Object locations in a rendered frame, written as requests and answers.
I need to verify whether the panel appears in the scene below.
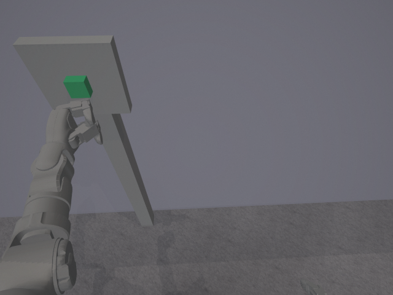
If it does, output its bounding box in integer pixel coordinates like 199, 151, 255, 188
13, 35, 154, 227

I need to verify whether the button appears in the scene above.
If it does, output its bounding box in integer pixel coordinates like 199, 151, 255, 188
63, 76, 93, 98

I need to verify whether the robot left upper arm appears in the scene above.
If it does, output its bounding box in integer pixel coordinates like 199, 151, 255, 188
0, 238, 77, 295

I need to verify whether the robot right hand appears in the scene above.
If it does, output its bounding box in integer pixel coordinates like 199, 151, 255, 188
300, 278, 327, 295

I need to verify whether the left robot forearm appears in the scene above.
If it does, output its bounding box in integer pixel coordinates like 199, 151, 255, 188
0, 143, 75, 267

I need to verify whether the robot left hand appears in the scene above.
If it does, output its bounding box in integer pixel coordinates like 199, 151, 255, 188
45, 98, 103, 154

